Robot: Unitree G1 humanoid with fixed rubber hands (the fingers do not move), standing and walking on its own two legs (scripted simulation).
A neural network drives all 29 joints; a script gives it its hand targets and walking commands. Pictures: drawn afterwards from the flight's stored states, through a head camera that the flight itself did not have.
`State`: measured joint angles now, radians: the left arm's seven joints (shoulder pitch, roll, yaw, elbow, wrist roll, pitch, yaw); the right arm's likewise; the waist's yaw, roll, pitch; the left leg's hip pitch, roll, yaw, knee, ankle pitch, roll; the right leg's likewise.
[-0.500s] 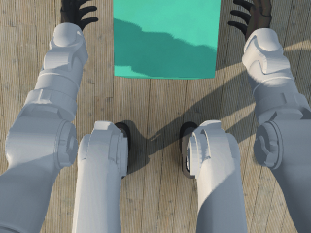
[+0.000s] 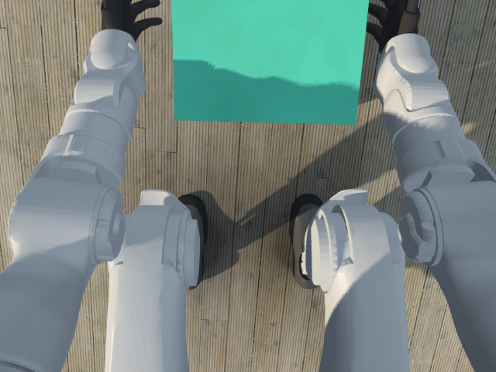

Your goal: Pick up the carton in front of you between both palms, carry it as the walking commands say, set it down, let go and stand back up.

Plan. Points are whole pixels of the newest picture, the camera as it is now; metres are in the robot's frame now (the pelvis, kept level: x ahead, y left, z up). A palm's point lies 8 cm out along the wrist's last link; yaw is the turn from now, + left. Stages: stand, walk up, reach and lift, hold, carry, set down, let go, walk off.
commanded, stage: reach and lift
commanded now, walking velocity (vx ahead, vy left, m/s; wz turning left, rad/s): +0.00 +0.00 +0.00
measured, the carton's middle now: (262, 52) +0.50 -0.02 -0.25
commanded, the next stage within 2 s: none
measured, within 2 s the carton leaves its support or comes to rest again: leaves its support in 0.42 s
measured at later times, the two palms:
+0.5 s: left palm (136, 20) +0.52 +0.14 -0.16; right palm (385, 22) +0.52 -0.16 -0.16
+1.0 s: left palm out of the picture +0.49 +0.14 +0.04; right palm out of the picture +0.48 -0.16 +0.04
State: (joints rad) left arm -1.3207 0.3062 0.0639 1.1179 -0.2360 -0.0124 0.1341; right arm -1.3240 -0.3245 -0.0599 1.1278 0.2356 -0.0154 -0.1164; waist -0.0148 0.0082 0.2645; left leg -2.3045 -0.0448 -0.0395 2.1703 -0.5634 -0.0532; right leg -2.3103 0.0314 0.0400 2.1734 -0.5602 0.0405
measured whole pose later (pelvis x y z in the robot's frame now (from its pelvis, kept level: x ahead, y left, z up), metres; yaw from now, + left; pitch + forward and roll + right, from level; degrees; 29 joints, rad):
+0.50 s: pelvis +0.00 +0.00 +0.00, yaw +0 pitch +38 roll +0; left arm -1.35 0.23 0.13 1.06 -0.19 0.09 0.19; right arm -1.36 -0.27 -0.09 1.09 0.19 0.08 -0.16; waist -0.02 0.01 0.27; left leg -2.29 -0.08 -0.05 2.19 -0.56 -0.07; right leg -2.29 0.06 0.05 2.19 -0.56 0.05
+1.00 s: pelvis -0.01 +0.00 +0.10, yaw -1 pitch +42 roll +0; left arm -1.05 0.01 0.48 0.77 0.19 0.31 0.07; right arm -1.04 -0.03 -0.46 0.77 -0.19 0.31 -0.05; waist -0.01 0.02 -0.16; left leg -2.05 -0.12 -0.09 1.82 -0.50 -0.08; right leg -2.06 0.11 0.09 1.82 -0.49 0.07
